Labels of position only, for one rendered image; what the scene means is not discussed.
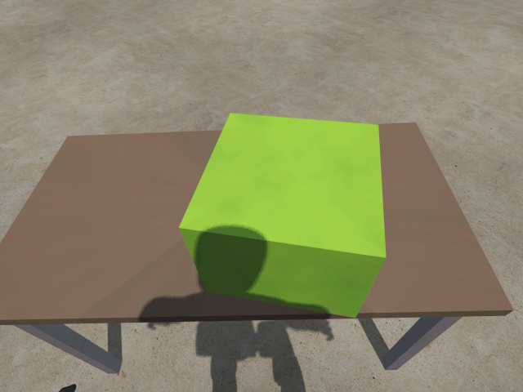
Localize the table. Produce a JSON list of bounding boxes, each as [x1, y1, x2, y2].
[[0, 122, 514, 374]]

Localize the carton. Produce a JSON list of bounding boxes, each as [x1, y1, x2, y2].
[[179, 113, 386, 318]]

